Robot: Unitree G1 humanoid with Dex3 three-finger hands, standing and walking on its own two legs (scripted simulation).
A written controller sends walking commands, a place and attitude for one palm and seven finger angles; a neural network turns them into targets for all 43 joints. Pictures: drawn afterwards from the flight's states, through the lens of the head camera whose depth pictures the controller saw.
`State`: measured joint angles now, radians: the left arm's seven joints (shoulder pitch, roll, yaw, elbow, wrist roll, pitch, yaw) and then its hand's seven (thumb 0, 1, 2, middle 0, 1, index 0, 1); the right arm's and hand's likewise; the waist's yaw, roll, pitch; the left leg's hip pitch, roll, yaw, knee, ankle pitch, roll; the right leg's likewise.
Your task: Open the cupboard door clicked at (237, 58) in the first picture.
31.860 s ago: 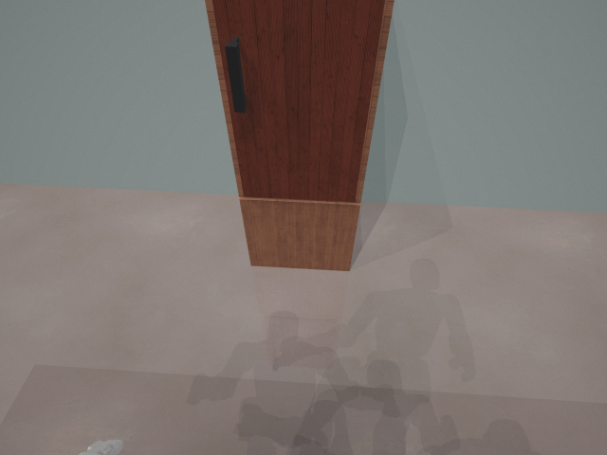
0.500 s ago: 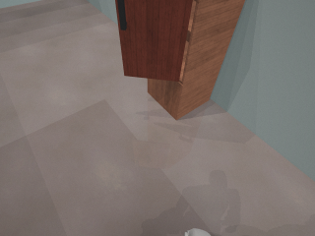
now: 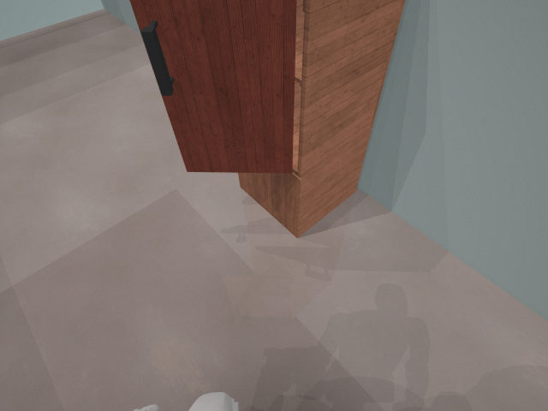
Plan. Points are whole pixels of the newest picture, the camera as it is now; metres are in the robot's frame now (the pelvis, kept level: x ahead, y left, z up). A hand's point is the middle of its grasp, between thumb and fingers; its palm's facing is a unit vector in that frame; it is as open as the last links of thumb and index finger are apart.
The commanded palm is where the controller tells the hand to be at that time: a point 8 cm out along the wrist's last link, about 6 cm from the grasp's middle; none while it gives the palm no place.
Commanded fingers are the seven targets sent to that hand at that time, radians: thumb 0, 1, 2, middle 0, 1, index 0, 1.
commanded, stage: take the last steps up to it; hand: left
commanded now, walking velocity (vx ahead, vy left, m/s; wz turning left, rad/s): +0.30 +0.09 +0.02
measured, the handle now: (161, 58) +0.85 +0.30 +0.07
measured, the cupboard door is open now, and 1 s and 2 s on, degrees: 46 46 46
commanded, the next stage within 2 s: come to a stop and stand still in 0.48 s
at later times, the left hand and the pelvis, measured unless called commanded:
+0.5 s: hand (138, 384) +0.19 +0.26 -0.18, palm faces +0.05 -0.99 -0.15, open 7.4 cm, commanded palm none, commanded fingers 0.00 0.90 0.90 -0.20 -0.30 -0.20 -0.30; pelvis +0.19 +0.09 +0.00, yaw -2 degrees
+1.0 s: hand (162, 295) +0.36 +0.25 -0.19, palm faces +0.03 -0.99 -0.16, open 7.3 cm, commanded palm none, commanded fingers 0.00 0.90 0.90 -0.20 -0.30 -0.20 -0.30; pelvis +0.26 +0.09 -0.01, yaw -1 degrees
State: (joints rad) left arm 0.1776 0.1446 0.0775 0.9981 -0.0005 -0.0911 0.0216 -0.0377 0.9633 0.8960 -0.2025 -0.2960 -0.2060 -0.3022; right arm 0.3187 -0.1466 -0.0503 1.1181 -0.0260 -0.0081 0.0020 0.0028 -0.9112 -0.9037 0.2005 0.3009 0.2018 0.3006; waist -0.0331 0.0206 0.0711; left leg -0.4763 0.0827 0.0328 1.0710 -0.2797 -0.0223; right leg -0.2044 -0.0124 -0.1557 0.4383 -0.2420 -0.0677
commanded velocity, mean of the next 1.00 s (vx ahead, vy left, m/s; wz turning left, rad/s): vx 0.03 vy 0.03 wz -0.02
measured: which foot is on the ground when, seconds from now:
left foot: up 0.00-0.28, down 0.30-1.00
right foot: down 0.00-0.30, up 0.32-0.68, down 0.70-0.98, up 1.00-1.00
